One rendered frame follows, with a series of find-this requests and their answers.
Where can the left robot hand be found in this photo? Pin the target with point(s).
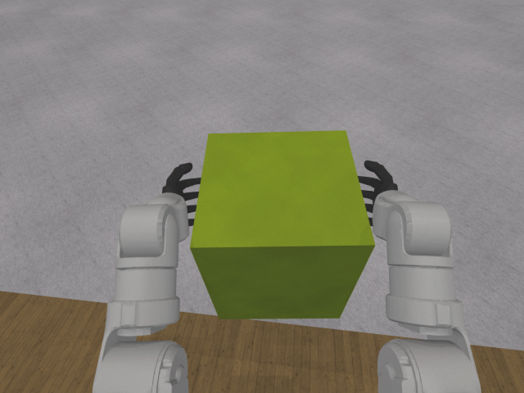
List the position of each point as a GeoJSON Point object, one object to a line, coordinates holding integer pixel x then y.
{"type": "Point", "coordinates": [175, 186]}

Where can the robot left forearm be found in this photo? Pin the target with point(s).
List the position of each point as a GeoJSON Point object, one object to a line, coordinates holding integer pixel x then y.
{"type": "Point", "coordinates": [145, 298]}

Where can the robot right upper arm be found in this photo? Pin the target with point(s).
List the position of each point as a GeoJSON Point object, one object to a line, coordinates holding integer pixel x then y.
{"type": "Point", "coordinates": [425, 366]}

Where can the robot right forearm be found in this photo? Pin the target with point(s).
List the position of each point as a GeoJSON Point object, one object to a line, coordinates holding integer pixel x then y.
{"type": "Point", "coordinates": [422, 295]}

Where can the robot left upper arm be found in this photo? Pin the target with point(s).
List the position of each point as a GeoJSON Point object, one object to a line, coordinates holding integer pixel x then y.
{"type": "Point", "coordinates": [143, 367]}

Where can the carton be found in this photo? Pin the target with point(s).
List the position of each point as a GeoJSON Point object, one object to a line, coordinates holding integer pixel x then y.
{"type": "Point", "coordinates": [281, 229]}

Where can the right robot hand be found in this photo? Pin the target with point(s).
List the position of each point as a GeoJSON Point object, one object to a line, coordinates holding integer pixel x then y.
{"type": "Point", "coordinates": [384, 184]}

